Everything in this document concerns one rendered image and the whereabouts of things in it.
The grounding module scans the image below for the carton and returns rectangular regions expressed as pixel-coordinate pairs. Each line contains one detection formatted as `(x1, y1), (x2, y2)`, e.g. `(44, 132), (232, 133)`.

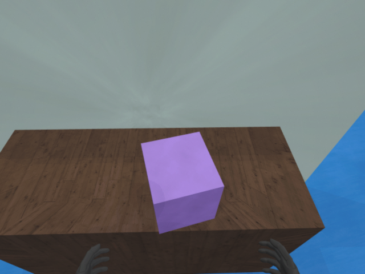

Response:
(141, 132), (224, 234)

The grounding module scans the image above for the right robot hand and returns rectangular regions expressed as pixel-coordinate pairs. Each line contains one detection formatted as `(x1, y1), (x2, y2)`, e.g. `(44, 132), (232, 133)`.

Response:
(258, 239), (300, 274)

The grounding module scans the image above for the pedestal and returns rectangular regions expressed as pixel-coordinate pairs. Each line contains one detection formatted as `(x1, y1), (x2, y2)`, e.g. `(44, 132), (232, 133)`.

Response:
(0, 127), (325, 274)

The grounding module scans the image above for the left robot hand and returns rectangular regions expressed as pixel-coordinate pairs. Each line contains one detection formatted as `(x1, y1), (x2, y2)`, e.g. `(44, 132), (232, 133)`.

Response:
(76, 244), (110, 274)

